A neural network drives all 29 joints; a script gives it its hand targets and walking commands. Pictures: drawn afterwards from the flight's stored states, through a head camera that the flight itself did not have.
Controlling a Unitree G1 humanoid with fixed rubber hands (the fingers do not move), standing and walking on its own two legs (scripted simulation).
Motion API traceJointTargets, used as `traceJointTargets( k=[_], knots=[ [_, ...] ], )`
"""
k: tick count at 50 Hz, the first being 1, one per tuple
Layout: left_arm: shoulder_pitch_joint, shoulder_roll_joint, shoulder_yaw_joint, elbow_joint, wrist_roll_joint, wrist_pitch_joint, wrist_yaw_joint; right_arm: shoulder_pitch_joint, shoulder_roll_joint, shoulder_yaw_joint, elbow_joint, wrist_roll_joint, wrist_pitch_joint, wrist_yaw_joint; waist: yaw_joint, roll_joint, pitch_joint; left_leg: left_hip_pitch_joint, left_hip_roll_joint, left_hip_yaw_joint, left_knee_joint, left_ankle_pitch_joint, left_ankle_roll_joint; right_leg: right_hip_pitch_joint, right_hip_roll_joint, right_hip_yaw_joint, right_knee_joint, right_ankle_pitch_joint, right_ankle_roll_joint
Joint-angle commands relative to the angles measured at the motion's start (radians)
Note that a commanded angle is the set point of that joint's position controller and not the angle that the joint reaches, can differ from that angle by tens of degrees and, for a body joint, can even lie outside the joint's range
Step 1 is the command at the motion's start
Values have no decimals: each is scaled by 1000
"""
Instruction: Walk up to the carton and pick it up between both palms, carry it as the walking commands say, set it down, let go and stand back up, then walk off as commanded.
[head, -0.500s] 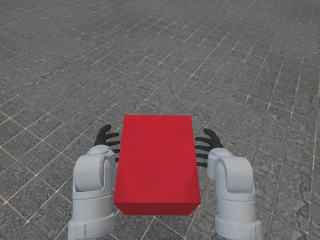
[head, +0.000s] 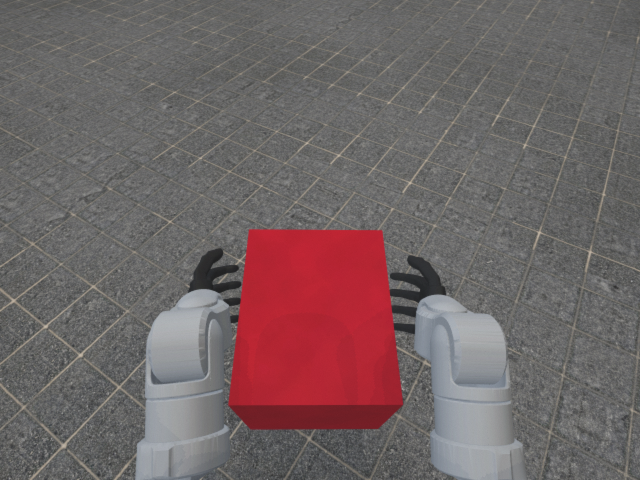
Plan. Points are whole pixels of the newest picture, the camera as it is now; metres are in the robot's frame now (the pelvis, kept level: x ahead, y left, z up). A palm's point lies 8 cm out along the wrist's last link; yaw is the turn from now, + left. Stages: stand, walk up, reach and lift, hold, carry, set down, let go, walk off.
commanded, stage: carry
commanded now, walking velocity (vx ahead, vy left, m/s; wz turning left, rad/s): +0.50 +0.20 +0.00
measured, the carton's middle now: (315, 331) +0.32 +0.01 -0.02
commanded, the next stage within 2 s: none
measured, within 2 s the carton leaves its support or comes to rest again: neither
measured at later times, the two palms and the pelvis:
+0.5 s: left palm (183, 159) +0.60 +0.22 +0.07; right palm (340, 161) +0.59 -0.04 +0.07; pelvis +0.29 +0.09 -0.01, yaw -1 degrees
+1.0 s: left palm (180, 84) +0.86 +0.28 +0.06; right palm (303, 79) +0.85 +0.02 +0.07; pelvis +0.55 +0.14 -0.01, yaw +0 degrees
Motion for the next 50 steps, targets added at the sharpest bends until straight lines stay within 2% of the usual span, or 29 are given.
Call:
traceJointTargets(
  k=[1, 4, 7, 9, 10, 11, 12, 14, 15, 17, 22, 26, 28, 29, 30, 31, 32, 35, 37, 40, 42, 43, 44, 45, 46, 47, 48, 49, 50],
  knots=[
    [-393, -1084, -662, -35, -531, 2, -342, -587, 1046, 694, -142, 473, -64, 293, 33, -140, -365, -189, 68, -92, -282, 78, -31, 507, -270, 258, -149, 409, -114],
    [-404, -1058, -663, -58, -530, 0, -345, -569, 1037, 700, -151, 467, -66, 287, 17, -207, -297, 8, 44, 7, -505, 220, -30, 335, -210, 74, -162, 353, -49],
    [-399, -1038, -655, -38, -515, 11, -344, -595, 1028, 695, -143, 472, -54, 292, 12, -221, -289, 174, 30, 76, -607, 335, -24, 253, -224, 35, -146, 189, -21],
    [-415, -1040, -677, -57, -507, 18, -337, -591, 1023, 686, -137, 483, -50, 298, -7, -84, -382, 428, 19, 85, -650, 291, -1, 175, -145, -36, 68, 169, 21],
    [-434, -1041, -683, -55, -508, 22, -336, -603, 1015, 676, -132, 481, -48, 303, -25, 31, -444, 572, 82, -4, -670, 209, 26, 52, -87, -60, 240, 55, 30],
    [-444, -1043, -689, -59, -506, 25, -336, -591, 1007, 667, -116, 471, -46, 306, -26, 268, -482, 691, 284, -320, -730, 155, 98, -147, 19, -70, 472, -247, 49],
    [-435, -1039, -695, -27, -502, 32, -337, -573, 1004, 654, -93, 460, -46, 309, -14, 365, -437, 765, 367, -520, -782, 230, 151, -332, 91, -5, 634, -414, 34],
    [-448, -1068, -711, -42, -515, 24, -331, -588, 1027, 646, -93, 467, -47, 320, -25, 201, -460, 732, 314, -357, -724, 409, 155, -342, 17, 94, 698, -303, 12],
    [-473, -1102, -721, -57, -531, 16, -327, -601, 1049, 642, -108, 476, -52, 319, -22, 159, -481, 726, 266, -251, -680, 511, 128, -332, -4, 110, 667, -257, 17],
    [-469, -1121, -719, -92, -541, 4, -316, -599, 1061, 644, -149, 487, -63, 316, -26, 132, -510, 787, 243, -187, -649, 749, 133, -366, -8, 92, 542, -270, 38],
    [-468, -1106, -706, -123, -543, -1, -311, -574, 1044, 663, -188, 489, -71, 302, -28, 132, -439, 713, 284, -180, -742, 565, 208, -328, 17, 33, 293, -227, 43],
    [-477, -1091, -703, -129, -552, 5, -315, -601, 1033, 680, -208, 484, -64, 298, -12, 162, -402, 608, 210, -36, -703, 599, 130, -134, 54, -53, 78, 28, 28],
    [-445, -1084, -690, -86, -539, 18, -316, -614, 1021, 679, -189, 479, -51, 297, 17, 94, -441, 406, 140, 69, -535, 719, 54, 213, 52, -55, -7, 168, -8],
    [-422, -1070, -682, -73, -535, 18, -319, -609, 1007, 676, -171, 473, -47, 295, 44, 40, -485, 209, 104, 107, -390, 711, 7, 448, -41, 65, 2, 179, -51],
    [-406, -1058, -662, -49, -520, 20, -323, -633, 1005, 684, -168, 471, -40, 294, 63, -175, -501, -26, 26, 112, -149, 452, -26, 606, -251, 392, -81, 240, -151],
    [-402, -1040, -644, -24, -508, 23, -325, -596, 1013, 689, -125, 461, -33, 293, 36, -281, -477, -231, -48, -11, 22, -58, -42, 721, -404, 670, -99, 574, -240],
    [-411, -1060, -640, -28, -510, 23, -328, -627, 1028, 687, -136, 473, -35, 292, 33, -177, -499, -253, 22, -151, 106, -47, -35, 721, -414, 627, -49, 625, -248],
    [-394, -1074, -654, -28, -510, 18, -336, -590, 1045, 684, -123, 479, -46, 295, 36, -96, -428, -307, 80, -151, -94, 26, -43, 679, -301, 368, -60, 677, -146],
    [-389, -1063, -640, -39, -519, 10, -341, -578, 1052, 690, -134, 474, -55, 286, 33, -153, -383, -227, 47, -74, -297, 25, -39, 600, -253, 260, -73, 778, -116],
    [-399, -1050, -637, -61, -516, 3, -341, -575, 1057, 699, -145, 480, -57, 278, 24, -236, -343, -12, -16, 45, -591, 228, -47, 491, -145, 64, -39, 834, -44],
    [-408, -1051, -648, -80, -521, 0, -340, -588, 1060, 704, -178, 487, -60, 279, 12, -205, -389, 207, -32, 130, -777, 529, -59, 429, -89, -45, 58, 698, 4],
    [-428, -1054, -659, -89, -523, 0, -335, -586, 1058, 696, -176, 489, -57, 280, -3, -139, -436, 369, 16, 92, -797, 661, -47, 319, -72, -47, 119, 506, 34],
    [-440, -1045, -669, -105, -523, 0, -329, -607, 1051, 695, -186, 501, -54, 287, -13, -31, -495, 588, 125, -29, -700, 937, -1, 119, -38, -36, 187, 263, 58],
    [-435, -1042, -677, -96, -520, 5, -327, -584, 1031, 679, -174, 491, -55, 292, -18, 188, -548, 794, 319, -242, -614, 1386, 68, -102, 26, -23, 319, -232, 77],
    [-415, -1047, -685, -65, -512, 7, -323, -600, 1016, 664, -180, 496, -54, 298, -3, 252, -546, 773, 365, -298, -601, 1492, 78, -114, 34, 64, 377, -436, 51],
    [-418, -1062, -700, -64, -515, 14, -317, -542, 1019, 637, -117, 482, -47, 305, -13, 220, -523, 798, 334, -225, -575, 1467, 112, -162, 49, 87, 375, -399, 43],
    [-440, -1088, -704, -54, -513, 11, -316, -542, 1039, 637, -96, 475, -45, 309, -16, 189, -494, 817, 316, -191, -562, 1457, 91, -228, 57, 85, 415, -349, 35],
    [-450, -1089, -719, -93, -520, 9, -309, -533, 1048, 638, -98, 486, -47, 315, -15, 217, -528, 806, 311, -166, -586, 1254, 106, -214, 26, 104, 333, -350, 35],
    [-461, -1090, -722, -115, -518, 3, -306, -531, 1053, 643, -122, 489, -52, 316, -16, 202, -544, 808, 277, -138, -586, 1249, 103, -211, 26, 94, 306, -342, 44]
  ],
)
